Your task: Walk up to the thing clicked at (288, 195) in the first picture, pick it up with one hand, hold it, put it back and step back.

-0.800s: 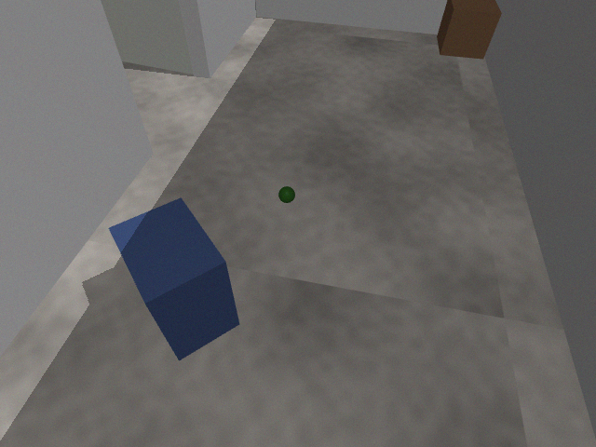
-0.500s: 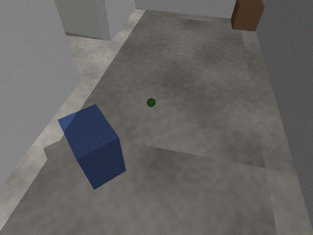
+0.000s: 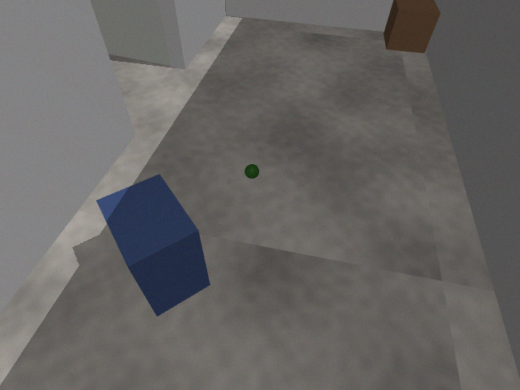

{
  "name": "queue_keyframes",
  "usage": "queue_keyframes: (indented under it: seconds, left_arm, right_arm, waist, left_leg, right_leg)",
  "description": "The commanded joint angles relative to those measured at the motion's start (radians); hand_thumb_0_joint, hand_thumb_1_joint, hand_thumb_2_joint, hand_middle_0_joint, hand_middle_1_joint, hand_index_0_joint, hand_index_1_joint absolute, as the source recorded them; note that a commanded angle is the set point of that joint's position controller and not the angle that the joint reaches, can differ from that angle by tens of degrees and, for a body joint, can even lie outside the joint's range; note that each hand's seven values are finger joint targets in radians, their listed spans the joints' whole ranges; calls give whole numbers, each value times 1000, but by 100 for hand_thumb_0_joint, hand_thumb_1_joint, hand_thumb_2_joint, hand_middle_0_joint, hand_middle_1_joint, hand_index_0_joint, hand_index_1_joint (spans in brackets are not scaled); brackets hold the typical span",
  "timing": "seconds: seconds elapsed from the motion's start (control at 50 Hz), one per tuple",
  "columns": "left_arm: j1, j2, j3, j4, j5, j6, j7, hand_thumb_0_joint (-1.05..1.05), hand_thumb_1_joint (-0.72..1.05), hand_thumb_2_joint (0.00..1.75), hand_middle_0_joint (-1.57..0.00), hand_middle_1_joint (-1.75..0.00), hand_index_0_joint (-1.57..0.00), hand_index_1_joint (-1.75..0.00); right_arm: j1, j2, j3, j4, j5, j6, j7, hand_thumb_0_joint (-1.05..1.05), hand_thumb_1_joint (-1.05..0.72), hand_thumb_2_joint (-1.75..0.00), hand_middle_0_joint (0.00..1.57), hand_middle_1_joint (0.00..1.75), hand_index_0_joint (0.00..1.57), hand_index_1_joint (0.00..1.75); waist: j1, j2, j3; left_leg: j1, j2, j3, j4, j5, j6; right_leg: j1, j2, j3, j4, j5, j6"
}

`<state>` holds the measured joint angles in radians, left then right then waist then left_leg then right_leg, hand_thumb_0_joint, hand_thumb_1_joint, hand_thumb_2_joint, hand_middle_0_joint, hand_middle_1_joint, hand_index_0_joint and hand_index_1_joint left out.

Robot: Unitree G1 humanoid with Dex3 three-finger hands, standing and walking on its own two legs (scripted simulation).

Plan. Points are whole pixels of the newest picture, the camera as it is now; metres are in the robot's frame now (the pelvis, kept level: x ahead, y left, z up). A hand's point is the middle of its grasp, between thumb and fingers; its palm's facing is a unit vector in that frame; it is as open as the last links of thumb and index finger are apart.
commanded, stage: stand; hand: left
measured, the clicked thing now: (251, 171) +1.31 +0.03 -0.74
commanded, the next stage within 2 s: walk up in 0.32 s
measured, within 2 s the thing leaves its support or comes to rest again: neither
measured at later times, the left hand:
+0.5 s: hand out of the picture +0.09 +0.26 -0.15, palm faces -0.09 -0.93 -0.36, open 7.3 cm
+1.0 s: hand (165, 353) +0.23 +0.17 -0.15, palm faces -0.09 -0.93 -0.35, open 7.3 cm
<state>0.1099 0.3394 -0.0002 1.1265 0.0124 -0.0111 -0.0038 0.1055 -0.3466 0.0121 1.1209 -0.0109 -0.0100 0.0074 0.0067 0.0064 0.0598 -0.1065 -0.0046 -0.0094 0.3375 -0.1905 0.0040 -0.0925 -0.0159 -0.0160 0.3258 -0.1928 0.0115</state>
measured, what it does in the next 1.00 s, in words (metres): walks ahead: right foot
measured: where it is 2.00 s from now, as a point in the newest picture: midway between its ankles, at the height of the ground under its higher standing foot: (282, 291)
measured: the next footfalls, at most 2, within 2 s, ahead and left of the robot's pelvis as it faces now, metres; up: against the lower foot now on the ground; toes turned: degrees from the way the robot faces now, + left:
right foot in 0.64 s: +0.18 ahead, -0.22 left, +0.00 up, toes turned -10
left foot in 1.10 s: +0.40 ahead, +0.04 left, +0.00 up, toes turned -2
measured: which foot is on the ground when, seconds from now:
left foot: down 0.00-0.66, up 0.68-1.00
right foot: down 0.00-0.38, up 0.40-0.62, down 0.64-1.00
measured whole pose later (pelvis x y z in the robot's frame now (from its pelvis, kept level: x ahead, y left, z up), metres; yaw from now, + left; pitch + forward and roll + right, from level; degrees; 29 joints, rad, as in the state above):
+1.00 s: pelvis +0.18 -0.10 -0.01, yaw -7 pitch -3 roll -2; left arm 0.37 0.39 0.06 0.93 0.01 -0.08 -0.06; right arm 0.24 -0.42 -0.07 0.92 -0.04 -0.02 0.11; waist 0.05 0.04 0.05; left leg -0.50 0.12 0.00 0.75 -0.22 0.00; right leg -0.08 0.01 -0.05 0.41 -0.28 -0.02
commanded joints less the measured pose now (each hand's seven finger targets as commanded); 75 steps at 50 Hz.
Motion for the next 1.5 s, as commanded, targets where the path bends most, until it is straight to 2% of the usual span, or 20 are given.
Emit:
queue_keyframes:
  seconds: [0.0, 0.28, 0.3, 0.32, 0.36, 0.4, 0.6, 0.64, 0.66, 0.68, 0.7, 0.82, 1.0, 1.08, 1.1, 1.12, 1.14, 1.24, 1.36, 1.48]
  left_arm:
    - [-36, 216, 40, -64, -2, -21, 14, 0, 90, 90, -20, -30, -20, -30]
    - [-33, 216, 39, -65, -2, -21, 14, 0, 90, 90, -20, -30, -20, -30]
    - [34, 304, 100, -132, 18, -27, -19, 0, 90, 90, -20, -30, -20, -30]
    - [-6, 294, 102, -135, 27, -23, -30, 0, 90, 90, -20, -30, -20, -30]
    - [-107, 249, 101, -185, 29, -15, -46, 0, 90, 90, -20, -30, -20, -30]
    - [-91, 260, 104, -219, 27, -29, -50, 0, 90, 90, -20, -30, -20, -30]
    - [236, 277, 138, -164, 19, -44, -78, 0, 90, 90, -20, -30, -20, -30]
    - [443, 401, 187, -131, 27, -57, -42, 0, 90, 90, -20, -30, -20, -30]
    - [364, 445, 185, -189, 34, -64, -35, 0, 90, 90, -20, -30, -20, -30]
    - [235, 470, 176, -231, 17, -64, -41, 0, 90, 90, -20, -30, -20, -30]
    - [177, 467, 173, -256, 10, -65, -41, 0, 90, 90, -20, -30, -20, -30]
    - [153, 347, 137, -267, -8, -90, -34, 0, 90, 90, -20, -30, -20, -30]
    - [211, 371, 138, -304, -1, -99, -36, 0, 90, 90, -20, -30, -20, -30]
    - [180, 322, 115, -325, 4, -92, -32, 0, 90, 90, -20, -30, -20, -30]
    - [263, 243, 89, -323, -7, -86, -28, 0, 90, 90, -20, -30, -20, -30]
    - [297, 187, 74, -326, -22, -83, -27, 0, 90, 90, -20, -30, -20, -30]
    - [268, 311, 98, -307, -11, -75, -9, 0, 90, 90, -20, -30, -20, -30]
    - [264, 274, 91, -277, -37, -68, -29, 0, 90, 90, -20, -30, -20, -30]
    - [114, 249, 91, -345, -16, -54, -62, 0, 90, 90, -20, -30, -20, -30]
    - [110, 241, 102, -336, -9, -63, -68, 0, 90, 90, -20, -30, -20, -30]
  right_arm:
    - [-31, -209, -41, -62, 3, -26, -19, 0, -90, -90, 20, 30, 20, 30]
    - [-30, -214, -42, -65, 3, -25, -20, 0, -90, -90, 20, 30, 20, 30]
    - [41, -315, -112, -119, -19, -48, -1, 0, -90, -90, 20, 30, 20, 30]
    - [84, -332, -127, -99, -28, -52, 8, 0, -90, -90, 20, 30, 20, 30]
    - [151, -368, -154, -100, -29, -54, 12, 0, -90, -90, 20, 30, 20, 30]
    - [121, -383, -166, -134, -31, -74, 9, 0, -90, -90, 20, 30, 20, 30]
    - [-31, -294, -149, -250, -34, -57, 36, 0, -90, -90, 20, 30, 20, 30]
    - [51, -180, -105, -268, -32, -49, 36, 0, -90, -90, 20, 30, 20, 30]
    - [92, -191, -103, -276, -12, -37, 40, 0, -90, -90, 20, 30, 20, 30]
    - [87, -288, -130, -260, -19, -28, 35, 0, -90, -90, 20, 30, 20, 30]
    - [74, -329, -142, -256, -15, -35, 39, 0, -90, -90, 20, 30, 20, 30]
    - [191, -279, -134, -218, -4, -31, 71, 0, -90, -90, 20, 30, 20, 30]
    - [24, -248, -145, -320, -21, -52, 89, 0, -90, -90, 20, 30, 20, 30]
    - [278, -292, -175, -257, -24, -73, 65, 0, -90, -90, 20, 30, 20, 30]
    - [388, -360, -197, -237, -41, -84, 48, 0, -90, -90, 20, 30, 20, 30]
    - [366, -413, -204, -269, -39, -92, 38, 0, -90, -90, 20, 30, 20, 30]
    - [332, -427, -207, -280, -4, -87, 40, 0, -90, -90, 20, 30, 20, 30]
    - [220, -302, -146, -319, 13, -98, 25, 0, -90, -90, 20, 30, 20, 30]
    - [239, -318, -146, -347, 6, -100, 23, 0, -90, -90, 20, 30, 20, 30]
    - [225, -320, -144, -373, 8, -83, 22, 0, -90, -90, 20, 30, 20, 30]
  waist:
    - [-5, -6, -89]
    - [-3, -14, -88]
    - [-16, -36, -182]
    - [-46, 9, -91]
    - [-107, 149, 56]
    - [-80, 85, 110]
    - [90, 44, -53]
    - [171, -360, -119]
    - [122, -325, -94]
    - [72, -215, -3]
    - [49, -179, 64]
    - [-4, -145, 83]
    - [40, -71, 55]
    - [-100, 40, -86]
    - [-132, 252, -169]
    - [-99, 345, -143]
    - [-100, 213, -136]
    - [-14, 125, -1]
    - [-42, 137, 52]
    - [-17, 95, -10]
  left_leg:
    - [9, 127, -98, -52, 178, 24]
    - [13, 131, -98, -51, 188, 29]
    - [91, 105, -100, 29, -340, 92]
    - [89, 141, -161, -7, -532, 120]
    - [119, 342, -402, -207, -682, 217]
    - [106, 447, -481, -240, -527, 277]
    - [-240, 158, 57, 139, -296, 119]
    - [-540, 0, 124, 668, -454, 69]
    - [-588, -29, 20, 813, -393, 26]
    - [-525, 44, -51, 830, -339, 19]
    - [-529, 92, -61, 827, -292, 23]
    - [-412, 129, -38, 628, -76, 12]
    - [-301, 117, 45, 279, 26, -5]
    - [98, 50, 77, 172, -49, 39]
    - [249, 180, -128, 42, -269, 93]
    - [330, 401, -583, -74, -346, 169]
    - [275, 461, -665, -85, -350, 261]
    - [-4, 280, -123, -47, 258, 161]
    - [-4, 275, -15, -86, 271, 216]
    - [-41, 262, 7, 36, 165, 174]
  right_leg:
    - [9, -119, 96, -45, 161, -37]
    - [16, -121, 94, -48, 162, -36]
    - [-54, -57, 108, 42, -320, -72]
    - [-241, -53, 107, 108, -469, -79]
    - [-532, 9, -2, 430, -317, -39]
    - [-609, -82, 122, 521, -273, -45]
    - [90, -7, -81, 170, 50, -16]
    - [341, -109, 203, 43, -340, -60]
    - [201, -336, 648, -186, -709, -151]
    - [10, -403, 749, -248, -833, -221]
    - [-53, -400, 728, -242, -759, -271]
    - [-178, -228, 281, -192, -387, -206]
    - [-139, -212, 158, -105, -242, -197]
    - [-231, -139, 57, 305, 93, -148]
    - [-355, -37, -21, 644, 66, -103]
    - [-607, 111, 15, 805, -310, -57]
    - [-604, 44, 112, 879, -339, -77]
    - [-462, -30, 130, 785, -122, -54]
    - [-473, -64, 28, 489, -15, -17]
    - [-233, -31, -38, 267, 68, -57]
